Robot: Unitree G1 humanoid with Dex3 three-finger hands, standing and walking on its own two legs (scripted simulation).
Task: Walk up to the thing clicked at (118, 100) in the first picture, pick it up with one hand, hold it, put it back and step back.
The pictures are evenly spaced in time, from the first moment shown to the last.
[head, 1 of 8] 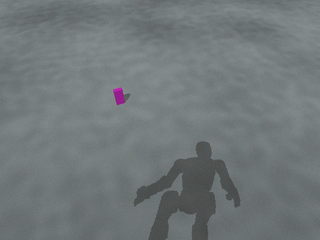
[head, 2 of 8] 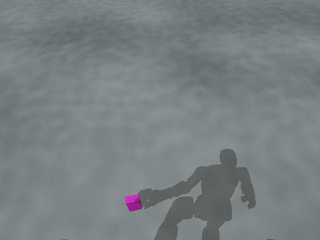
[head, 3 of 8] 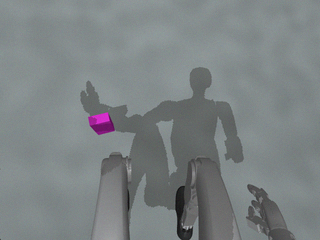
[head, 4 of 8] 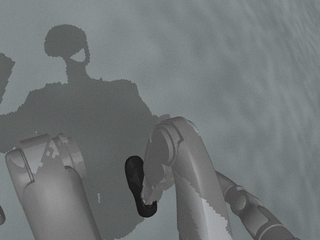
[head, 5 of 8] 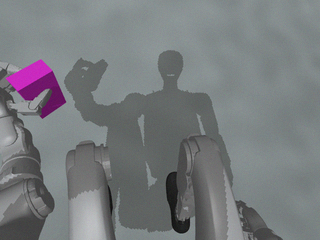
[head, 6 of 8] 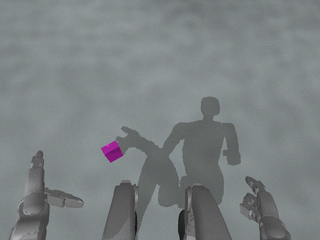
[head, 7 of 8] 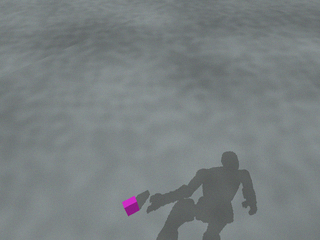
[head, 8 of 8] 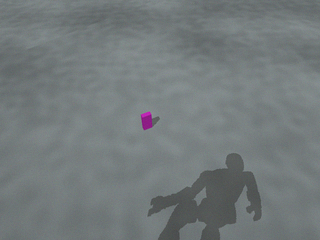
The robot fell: no
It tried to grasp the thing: yes
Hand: left
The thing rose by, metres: 0.67
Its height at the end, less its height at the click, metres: +0.00
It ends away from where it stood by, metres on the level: 0.01
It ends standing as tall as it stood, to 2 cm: yes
